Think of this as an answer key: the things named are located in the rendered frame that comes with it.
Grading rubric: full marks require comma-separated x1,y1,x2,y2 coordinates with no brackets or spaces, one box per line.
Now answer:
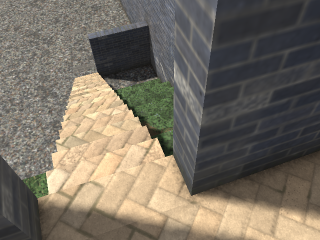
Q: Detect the stairs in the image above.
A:
46,72,165,194

